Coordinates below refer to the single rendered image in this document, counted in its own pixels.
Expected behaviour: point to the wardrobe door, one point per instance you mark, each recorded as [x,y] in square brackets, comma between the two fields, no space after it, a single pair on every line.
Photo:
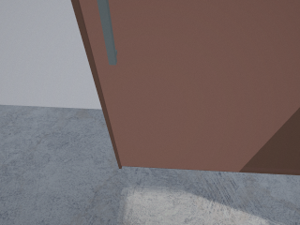
[198,84]
[282,151]

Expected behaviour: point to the handle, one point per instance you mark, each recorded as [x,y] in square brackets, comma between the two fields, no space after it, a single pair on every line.
[107,29]

